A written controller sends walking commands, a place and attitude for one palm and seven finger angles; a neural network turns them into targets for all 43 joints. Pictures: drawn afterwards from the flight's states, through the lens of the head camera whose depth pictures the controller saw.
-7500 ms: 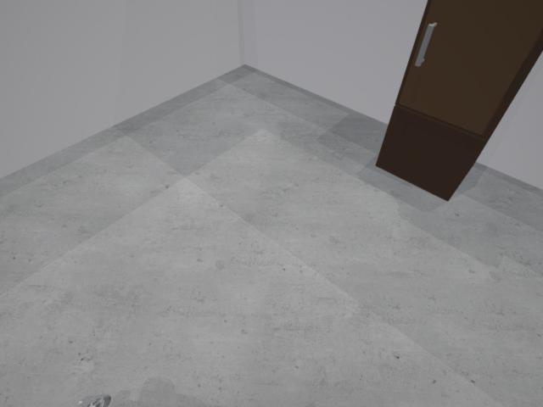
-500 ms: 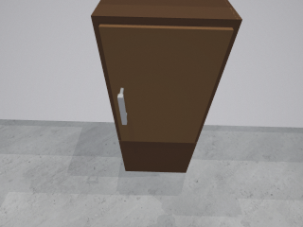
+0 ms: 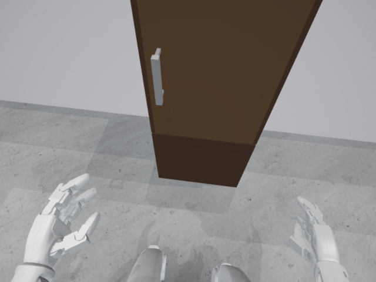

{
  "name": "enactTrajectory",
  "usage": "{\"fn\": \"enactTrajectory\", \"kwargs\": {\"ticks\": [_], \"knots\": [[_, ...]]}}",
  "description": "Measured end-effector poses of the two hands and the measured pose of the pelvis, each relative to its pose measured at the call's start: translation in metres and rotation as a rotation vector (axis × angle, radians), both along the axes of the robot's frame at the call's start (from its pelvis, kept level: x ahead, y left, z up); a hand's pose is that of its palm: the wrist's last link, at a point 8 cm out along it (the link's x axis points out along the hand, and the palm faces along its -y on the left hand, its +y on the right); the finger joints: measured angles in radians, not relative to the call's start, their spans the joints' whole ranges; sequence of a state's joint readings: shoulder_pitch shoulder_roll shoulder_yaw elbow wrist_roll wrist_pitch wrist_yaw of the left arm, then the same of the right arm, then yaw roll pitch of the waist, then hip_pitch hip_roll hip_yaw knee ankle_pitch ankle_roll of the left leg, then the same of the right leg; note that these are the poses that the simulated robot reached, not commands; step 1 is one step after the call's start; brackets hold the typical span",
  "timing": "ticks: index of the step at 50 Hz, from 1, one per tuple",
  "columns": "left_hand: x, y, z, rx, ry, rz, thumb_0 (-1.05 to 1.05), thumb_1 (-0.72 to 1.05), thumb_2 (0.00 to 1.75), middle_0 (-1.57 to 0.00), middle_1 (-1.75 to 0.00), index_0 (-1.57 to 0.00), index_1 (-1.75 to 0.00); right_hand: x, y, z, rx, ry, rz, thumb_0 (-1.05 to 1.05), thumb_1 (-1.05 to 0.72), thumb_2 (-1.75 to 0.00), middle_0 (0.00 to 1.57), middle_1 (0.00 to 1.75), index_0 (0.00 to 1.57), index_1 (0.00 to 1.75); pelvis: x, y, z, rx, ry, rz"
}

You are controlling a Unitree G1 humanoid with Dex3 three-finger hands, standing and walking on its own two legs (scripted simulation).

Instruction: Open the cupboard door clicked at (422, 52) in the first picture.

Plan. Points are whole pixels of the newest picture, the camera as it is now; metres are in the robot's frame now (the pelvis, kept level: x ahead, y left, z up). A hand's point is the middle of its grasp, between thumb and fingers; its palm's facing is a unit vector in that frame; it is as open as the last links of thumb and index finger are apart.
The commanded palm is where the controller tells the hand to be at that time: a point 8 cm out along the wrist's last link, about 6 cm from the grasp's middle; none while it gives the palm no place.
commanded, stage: raise the hand with hooked fingers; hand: left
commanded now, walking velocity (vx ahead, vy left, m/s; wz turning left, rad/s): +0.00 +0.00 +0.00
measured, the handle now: (158, 78) +0.62 +0.15 +0.06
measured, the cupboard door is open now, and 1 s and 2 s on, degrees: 0 0 0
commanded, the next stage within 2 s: move the hooked fingers beside the handle in 1.64 s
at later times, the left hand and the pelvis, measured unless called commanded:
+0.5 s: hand (71, 200) +0.25 +0.25 +0.05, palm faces -0.03 -1.00 -0.05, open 11.8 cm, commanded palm +0.23 +0.31 +0.05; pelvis +0.00 +0.03 +0.01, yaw -1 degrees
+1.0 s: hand (47, 183) +0.27 +0.31 +0.06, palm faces -0.02 -1.00 -0.06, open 13.9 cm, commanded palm +0.26 +0.36 +0.06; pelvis +0.00 +0.05 +0.02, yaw -1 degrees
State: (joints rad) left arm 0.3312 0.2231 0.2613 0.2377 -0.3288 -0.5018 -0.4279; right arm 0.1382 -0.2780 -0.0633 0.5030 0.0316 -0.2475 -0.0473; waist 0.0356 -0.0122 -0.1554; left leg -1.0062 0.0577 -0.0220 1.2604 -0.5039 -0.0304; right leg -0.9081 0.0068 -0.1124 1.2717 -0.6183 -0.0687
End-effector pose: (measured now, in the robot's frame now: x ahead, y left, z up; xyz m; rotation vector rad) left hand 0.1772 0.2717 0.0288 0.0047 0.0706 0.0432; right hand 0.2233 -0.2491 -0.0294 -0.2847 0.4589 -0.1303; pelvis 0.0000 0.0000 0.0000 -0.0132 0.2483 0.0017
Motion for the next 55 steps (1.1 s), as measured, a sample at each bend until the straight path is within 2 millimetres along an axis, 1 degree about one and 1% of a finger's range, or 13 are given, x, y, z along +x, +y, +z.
{"fn": "enactTrajectory", "kwargs": {"ticks": [3,6,9,11,14,17,19,23,27,35,41,47,55], "knots": [[0.003,0.004,0.009,0.035,-0.04,-0.004,0.01,0.49,0.72,-0.23,-0.56,-0.23,-0.57,-0.012,0.009,-0.016,0.004,0.051,0.01,0.01,-0.91,-0.9,0.2,0.3,0.2,0.3,-0.002,-0.002,-0.004,-0.018,0.001,0.008],[0.017,0.005,0.019,0.051,-0.069,-0.05,0.01,0.42,0.69,-0.23,-0.6,-0.23,-0.61,-0.032,0.019,-0.031,0.029,0.127,0.001,0.01,-0.9,-0.9,0.2,0.3,0.2,0.3,-0.004,-0.001,-0.002,-0.031,0.005,0.013],[0.034,0.006,0.023,0.041,-0.042,-0.094,0.01,0.35,0.66,-0.24,-0.65,-0.24,-0.65,-0.056,0.026,-0.042,0.064,0.201,-0.028,0.01,-0.9,-0.9,0.2,0.3,0.2,0.3,-0.005,0.002,0.002,-0.033,0.011,0.01],[0.043,0.008,0.023,0.031,-0.008,-0.108,0.01,0.31,0.64,-0.24,-0.68,-0.24,-0.68,-0.071,0.028,-0.046,0.082,0.241,-0.056,0.01,-0.9,-0.9,0.2,0.3,0.2,0.3,-0.005,0.005,0.005,-0.031,0.015,0.003],[0.05,0.014,0.024,0.028,0.022,-0.101,0.01,0.24,0.61,-0.25,-0.72,-0.25,-0.73,-0.09,0.028,-0.047,0.094,0.283,-0.096,0.01,-0.9,-0.9,0.2,0.3,0.2,0.3,-0.004,0.01,0.01,-0.025,0.023,-0.009],[0.053,0.022,0.025,0.033,0.016,-0.078,0.01,0.17,0.58,-0.25,-0.77,-0.25,-0.77,-0.103,0.026,-0.046,0.082,0.308,-0.125,0.01,-0.9,-0.9,0.2,0.3,0.2,0.3,-0.003,0.017,0.013,-0.023,0.029,-0.017],[0.053,0.027,0.026,0.04,0.002,-0.068,0.0,0.12,0.56,-0.25,-0.8,-0.26,-0.8,-0.107,0.023,-0.044,0.066,0.317,-0.135,0.01,-0.9,-0.9,0.2,0.3,0.2,0.3,-0.003,0.021,0.013,-0.024,0.034,-0.019],[0.052,0.034,0.024,0.041,-0.016,-0.072,0.0,0.03,0.52,-0.26,-0.86,-0.26,-0.86,-0.107,0.02,-0.039,0.027,0.315,-0.138,0.01,-0.9,-0.9,0.2,0.3,0.2,0.3,-0.003,0.029,0.013,-0.029,0.038,-0.018],[0.054,0.041,0.021,0.04,-0.016,-0.08,0.0,-0.06,0.48,-0.27,-0.92,-0.27,-0.92,-0.096,0.023,-0.031,-0.004,0.29,-0.123,0.01,-0.9,-0.9,0.2,0.3,0.2,0.3,-0.003,0.036,0.012,-0.036,0.039,-0.012],[0.059,0.061,0.028,0.044,-0.038,-0.068,0.0,-0.25,0.4,-0.28,-1.04,-0.28,-1.04,-0.064,0.044,-0.014,-0.01,0.216,-0.055,0.01,-0.9,-0.9,0.2,0.3,0.2,0.3,-0.001,0.045,0.016,-0.051,0.033,-0.002],[0.064,0.074,0.032,0.049,-0.027,-0.067,-0.01,-0.38,0.34,-0.29,-1.12,-0.29,-1.13,-0.052,0.061,-0.009,0.003,0.196,-0.01,0.01,-0.9,-0.9,0.2,0.3,0.2,0.3,0.0,0.049,0.018,-0.058,0.031,0.003],[0.072,0.085,0.033,0.048,-0.022,-0.065,-0.01,-0.46,0.31,-0.29,-1.17,-0.3,-1.18,-0.054,0.065,-0.012,0.005,0.221,0.0,0.01,-0.9,-0.9,0.2,0.3,0.2,0.3,0.001,0.05,0.018,-0.061,0.034,0.005],[0.086,0.094,0.036,0.053,-0.022,-0.073,-0.01,-0.49,0.3,-0.3,-1.19,-0.3,-1.2,-0.072,0.052,-0.018,-0.01,0.282,-0.038,0.01,-0.9,-0.9,0.2,0.3,0.2,0.3,0.003,0.048,0.019,-0.06,0.041,0.001]]}}
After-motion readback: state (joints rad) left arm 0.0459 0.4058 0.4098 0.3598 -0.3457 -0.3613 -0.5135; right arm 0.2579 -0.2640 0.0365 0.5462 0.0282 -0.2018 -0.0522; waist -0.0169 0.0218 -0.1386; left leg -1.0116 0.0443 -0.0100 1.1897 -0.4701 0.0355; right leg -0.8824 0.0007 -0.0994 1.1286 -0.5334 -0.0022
